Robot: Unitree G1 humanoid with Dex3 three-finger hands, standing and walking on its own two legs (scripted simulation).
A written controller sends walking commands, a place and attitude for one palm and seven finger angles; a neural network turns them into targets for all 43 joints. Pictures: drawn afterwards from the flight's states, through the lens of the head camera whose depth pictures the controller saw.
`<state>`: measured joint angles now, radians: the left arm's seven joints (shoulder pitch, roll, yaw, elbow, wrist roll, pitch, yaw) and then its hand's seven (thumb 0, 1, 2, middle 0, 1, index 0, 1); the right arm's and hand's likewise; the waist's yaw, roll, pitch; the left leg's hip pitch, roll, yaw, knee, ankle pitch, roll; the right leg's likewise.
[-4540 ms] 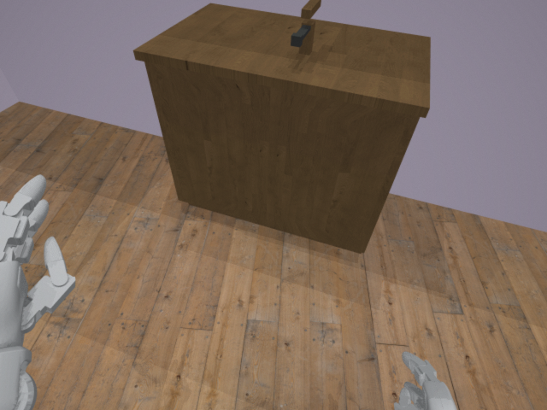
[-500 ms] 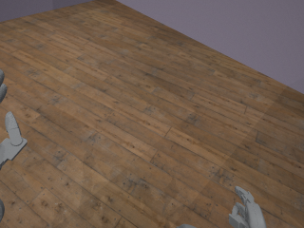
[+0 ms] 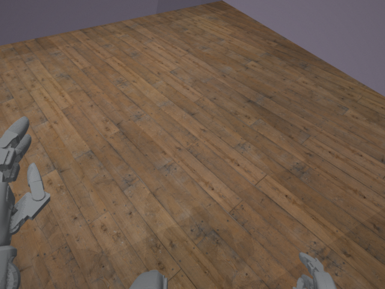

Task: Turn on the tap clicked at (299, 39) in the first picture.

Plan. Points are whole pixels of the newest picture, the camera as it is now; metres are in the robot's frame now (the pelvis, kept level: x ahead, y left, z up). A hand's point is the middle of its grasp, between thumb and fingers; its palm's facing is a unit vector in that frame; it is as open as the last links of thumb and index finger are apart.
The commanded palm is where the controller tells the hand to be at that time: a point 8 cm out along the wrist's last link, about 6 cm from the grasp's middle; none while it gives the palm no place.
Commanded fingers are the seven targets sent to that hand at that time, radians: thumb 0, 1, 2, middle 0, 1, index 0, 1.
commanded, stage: walk to a spot facing it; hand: left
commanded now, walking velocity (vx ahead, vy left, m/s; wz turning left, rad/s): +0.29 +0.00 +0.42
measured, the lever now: out of the picture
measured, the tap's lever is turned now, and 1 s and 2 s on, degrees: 0 0 0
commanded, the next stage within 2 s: turn to face it in 0.54 s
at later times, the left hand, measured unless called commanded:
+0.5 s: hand (32, 176) +0.24 +0.26 +0.18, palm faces +0.56 -0.68 -0.47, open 7.4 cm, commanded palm +0.19 +0.29 +0.17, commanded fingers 0.00 0.90 0.90 -0.20 -0.30 -0.20 -0.30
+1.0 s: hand (3, 168) +0.25 +0.31 +0.18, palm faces +0.63 -0.64 -0.43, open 7.4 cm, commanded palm +0.17 +0.33 +0.17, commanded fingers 0.00 0.90 0.90 -0.20 -0.30 -0.20 -0.30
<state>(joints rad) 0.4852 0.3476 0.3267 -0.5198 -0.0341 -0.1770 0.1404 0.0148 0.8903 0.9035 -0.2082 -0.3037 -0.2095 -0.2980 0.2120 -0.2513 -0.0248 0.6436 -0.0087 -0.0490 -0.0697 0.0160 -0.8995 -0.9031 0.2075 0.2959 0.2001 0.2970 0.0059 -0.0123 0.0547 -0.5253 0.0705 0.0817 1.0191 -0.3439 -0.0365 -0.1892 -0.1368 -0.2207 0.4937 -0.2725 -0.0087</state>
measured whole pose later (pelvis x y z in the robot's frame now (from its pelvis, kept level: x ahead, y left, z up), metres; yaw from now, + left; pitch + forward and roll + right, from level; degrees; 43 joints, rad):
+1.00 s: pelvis +0.13 +0.01 -0.01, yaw +22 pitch +0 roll -2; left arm 0.47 0.43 0.42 -0.64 -0.06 -0.20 0.15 0.02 0.89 0.90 -0.21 -0.30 -0.21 -0.30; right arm 0.16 -0.15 -0.01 0.57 0.01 -0.08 -0.02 0.01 -0.90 -0.90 0.20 0.29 0.19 0.30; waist -0.03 -0.01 0.10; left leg -0.38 0.06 0.05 0.59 -0.21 0.02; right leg -0.48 -0.07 -0.09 1.07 -0.47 0.08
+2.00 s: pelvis +0.07 -0.12 -0.01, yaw +57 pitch -2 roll +1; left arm 0.46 0.33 0.32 -0.48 -0.06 -0.11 0.14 0.01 0.89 0.90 -0.21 -0.30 -0.21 -0.30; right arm 0.19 -0.19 0.02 0.65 0.00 -0.07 -0.05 0.01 -0.90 -0.90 0.21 0.30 0.20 0.30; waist 0.03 0.04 0.07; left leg -0.54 -0.02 -0.02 1.10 -0.38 -0.06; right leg -0.22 -0.05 -0.15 0.52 -0.28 -0.04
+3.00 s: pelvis +0.03 -0.28 -0.02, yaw +93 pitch -2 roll +1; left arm 0.45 0.39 0.38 -0.58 -0.05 -0.18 0.16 0.01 0.89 0.90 -0.21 -0.30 -0.21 -0.30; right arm 0.20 -0.23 -0.05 0.58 -0.01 -0.08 -0.08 0.01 -0.90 -0.90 0.20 0.29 0.19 0.30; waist 0.00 -0.06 0.07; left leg -0.24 0.02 0.05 0.60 -0.32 -0.01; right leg -0.47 -0.13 -0.14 0.96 -0.49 0.05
